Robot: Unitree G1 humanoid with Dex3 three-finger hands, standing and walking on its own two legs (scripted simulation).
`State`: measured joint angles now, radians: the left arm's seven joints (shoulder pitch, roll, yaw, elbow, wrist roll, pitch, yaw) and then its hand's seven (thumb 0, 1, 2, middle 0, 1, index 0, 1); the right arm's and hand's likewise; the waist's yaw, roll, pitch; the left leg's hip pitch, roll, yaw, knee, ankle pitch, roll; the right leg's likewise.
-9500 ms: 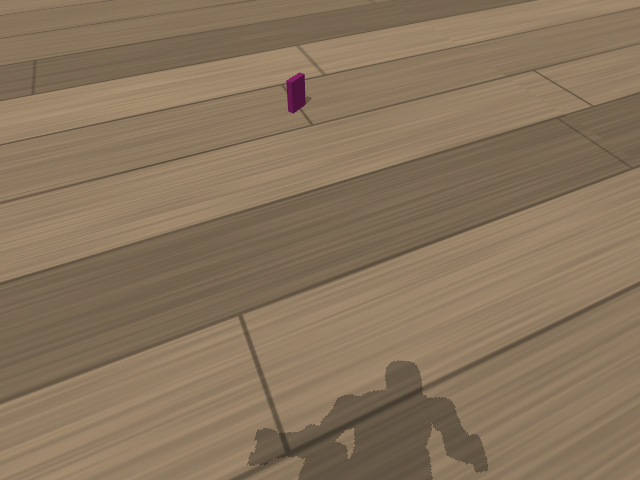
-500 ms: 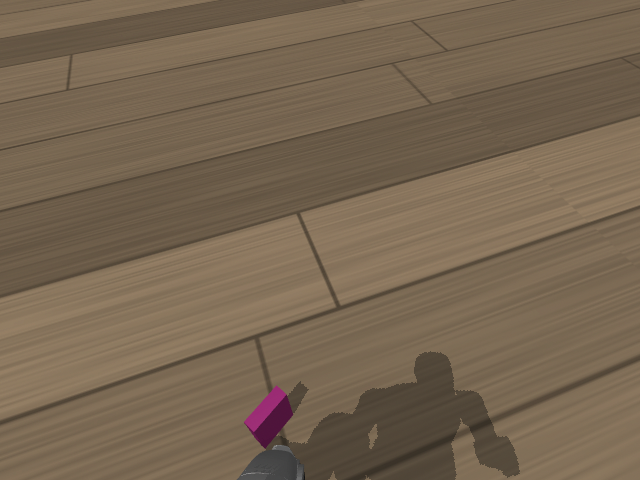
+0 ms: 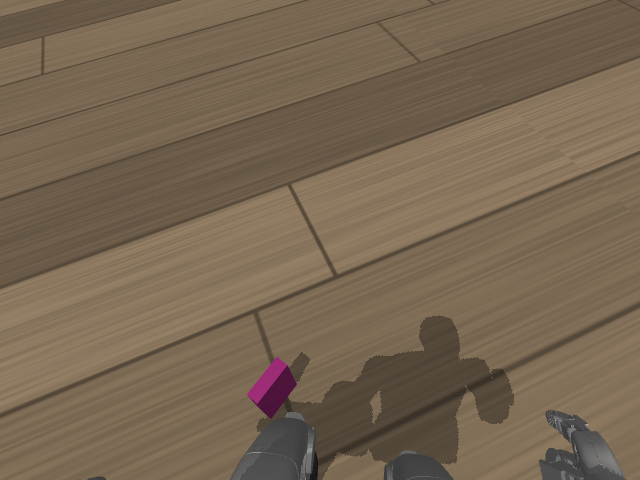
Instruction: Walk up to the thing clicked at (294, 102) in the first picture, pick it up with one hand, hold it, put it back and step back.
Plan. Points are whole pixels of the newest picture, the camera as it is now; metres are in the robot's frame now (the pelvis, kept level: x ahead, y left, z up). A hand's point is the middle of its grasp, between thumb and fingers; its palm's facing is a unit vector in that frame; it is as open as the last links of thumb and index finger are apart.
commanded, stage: walk up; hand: left
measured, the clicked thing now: (273, 389) +0.37 +0.22 -0.65
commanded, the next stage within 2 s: stand in 1.92 s
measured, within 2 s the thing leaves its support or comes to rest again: neither
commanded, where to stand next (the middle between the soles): +0.07 +0.02 m, yaw +1 degrees
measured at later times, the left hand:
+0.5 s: hand out of the picture +0.02 +0.28 -0.12, palm faces +0.07 -0.94 -0.33, open 7.4 cm
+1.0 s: hand out of the picture +0.06 +0.32 -0.13, palm faces +0.08 -0.89 -0.46, open 7.4 cm
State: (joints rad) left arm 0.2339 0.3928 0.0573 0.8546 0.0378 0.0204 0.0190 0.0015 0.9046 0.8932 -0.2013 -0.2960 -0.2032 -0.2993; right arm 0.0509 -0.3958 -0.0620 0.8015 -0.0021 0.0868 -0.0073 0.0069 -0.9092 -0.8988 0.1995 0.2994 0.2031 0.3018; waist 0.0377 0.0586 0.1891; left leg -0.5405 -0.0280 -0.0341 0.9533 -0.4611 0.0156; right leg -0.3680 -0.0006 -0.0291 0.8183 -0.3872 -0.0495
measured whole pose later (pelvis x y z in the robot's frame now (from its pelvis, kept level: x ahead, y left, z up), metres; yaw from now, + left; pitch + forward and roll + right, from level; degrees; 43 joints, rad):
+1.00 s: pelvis -0.02 +0.02 +0.00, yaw +4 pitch -3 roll +2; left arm 0.15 0.43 0.05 0.91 0.02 0.01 0.02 0.00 0.90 0.89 -0.20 -0.30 -0.21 -0.30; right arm 0.23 -0.40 -0.06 0.94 -0.04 0.04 0.03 0.01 -0.91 -0.90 0.20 0.30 0.20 0.30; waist 0.02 -0.02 0.12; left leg -0.33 0.00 0.04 0.78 -0.39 0.00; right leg -0.49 -0.10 0.05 0.78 -0.28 0.00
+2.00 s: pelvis +0.01 +0.02 +0.03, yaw -1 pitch -3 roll +1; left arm 0.08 0.34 -0.01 1.09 0.00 -0.02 -0.01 0.00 0.90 0.89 -0.20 -0.30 -0.20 -0.30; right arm 0.11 -0.37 0.00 1.10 -0.01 -0.01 0.02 0.01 -0.91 -0.90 0.20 0.30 0.20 0.30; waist -0.02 0.01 0.08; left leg -0.16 0.06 0.06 0.44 -0.22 -0.04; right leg -0.20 -0.02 0.00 0.47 -0.22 0.01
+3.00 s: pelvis +0.02 +0.02 +0.04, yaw +0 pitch -2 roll +0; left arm 0.10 0.36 0.00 1.14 0.01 -0.01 -0.01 0.00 0.90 0.89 -0.20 -0.30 -0.20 -0.30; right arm 0.08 -0.35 0.00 1.15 -0.02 -0.01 0.02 0.01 -0.91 -0.90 0.20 0.30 0.20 0.30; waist 0.00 -0.01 0.05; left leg -0.11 0.05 0.06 0.32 -0.18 -0.03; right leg -0.13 -0.03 -0.01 0.33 -0.17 0.02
